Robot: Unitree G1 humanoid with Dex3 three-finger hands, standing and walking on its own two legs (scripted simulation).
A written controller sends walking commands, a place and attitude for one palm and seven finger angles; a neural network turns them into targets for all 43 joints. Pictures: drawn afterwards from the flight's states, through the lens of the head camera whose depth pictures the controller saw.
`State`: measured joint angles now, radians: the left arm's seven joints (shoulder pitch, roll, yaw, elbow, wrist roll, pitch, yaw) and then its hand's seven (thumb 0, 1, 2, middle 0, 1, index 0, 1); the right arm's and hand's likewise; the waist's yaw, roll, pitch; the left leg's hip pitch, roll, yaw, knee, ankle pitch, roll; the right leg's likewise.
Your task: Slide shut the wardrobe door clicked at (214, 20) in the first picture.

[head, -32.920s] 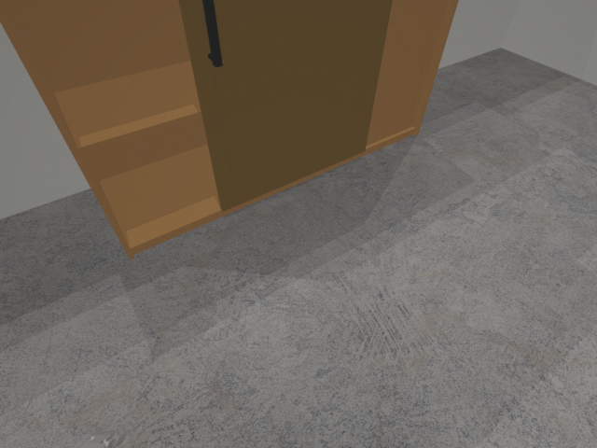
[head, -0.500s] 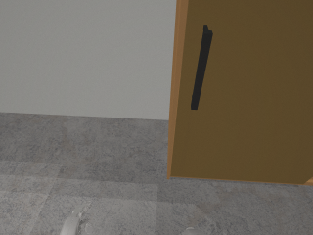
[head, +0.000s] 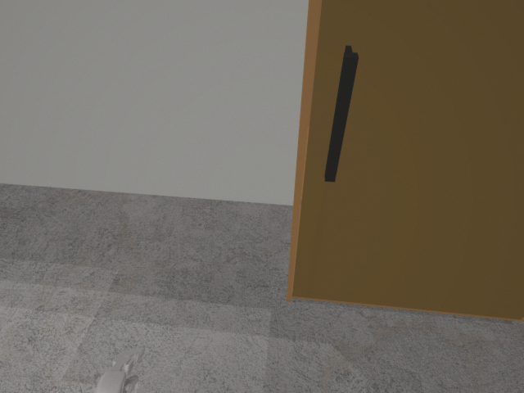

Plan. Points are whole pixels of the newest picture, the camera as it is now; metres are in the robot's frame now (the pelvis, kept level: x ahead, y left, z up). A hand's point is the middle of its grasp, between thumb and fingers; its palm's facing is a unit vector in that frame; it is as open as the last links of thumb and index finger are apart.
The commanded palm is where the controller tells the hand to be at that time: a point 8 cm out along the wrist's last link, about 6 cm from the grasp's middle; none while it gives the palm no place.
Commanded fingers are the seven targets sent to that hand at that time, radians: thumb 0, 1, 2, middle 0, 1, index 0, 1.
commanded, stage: let the arm hang, fingers relaxed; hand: right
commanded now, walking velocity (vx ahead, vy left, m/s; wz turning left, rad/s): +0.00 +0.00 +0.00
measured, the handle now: (338, 120) +0.63 -0.12 +0.12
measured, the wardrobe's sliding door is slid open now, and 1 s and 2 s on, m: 0.00 0.00 0.00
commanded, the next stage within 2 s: look to check the result in 1.16 s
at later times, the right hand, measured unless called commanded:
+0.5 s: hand out of the picture -0.03 -0.21 -0.16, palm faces +0.07 +0.98 -0.20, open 7.0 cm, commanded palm none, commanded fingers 0.00 -0.90 -0.90 0.20 0.30 0.20 0.30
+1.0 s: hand out of the picture +0.02 -0.20 -0.16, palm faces +0.03 +0.98 -0.19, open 7.4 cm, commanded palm none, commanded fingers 0.00 -0.90 -0.90 0.20 0.30 0.20 0.30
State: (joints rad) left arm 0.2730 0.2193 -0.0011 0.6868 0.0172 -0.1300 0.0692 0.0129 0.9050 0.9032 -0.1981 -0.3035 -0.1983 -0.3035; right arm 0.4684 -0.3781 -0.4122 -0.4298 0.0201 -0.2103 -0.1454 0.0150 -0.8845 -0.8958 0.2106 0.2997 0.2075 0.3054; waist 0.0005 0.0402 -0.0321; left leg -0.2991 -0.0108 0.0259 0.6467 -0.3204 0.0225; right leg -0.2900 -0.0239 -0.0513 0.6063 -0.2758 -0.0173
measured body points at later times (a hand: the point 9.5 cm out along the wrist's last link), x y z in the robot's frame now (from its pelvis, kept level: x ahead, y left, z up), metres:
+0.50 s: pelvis -0.01 -0.02 +0.01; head +0.01 -0.03 +0.46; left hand +0.00 +0.22 -0.13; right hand -0.03 -0.26 -0.15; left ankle +0.02 +0.10 -0.72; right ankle +0.02 -0.12 -0.72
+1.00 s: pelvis +0.00 -0.03 +0.02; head +0.00 -0.03 +0.47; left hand +0.01 +0.19 -0.14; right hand +0.02 -0.26 -0.14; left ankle +0.02 +0.10 -0.72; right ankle +0.02 -0.12 -0.72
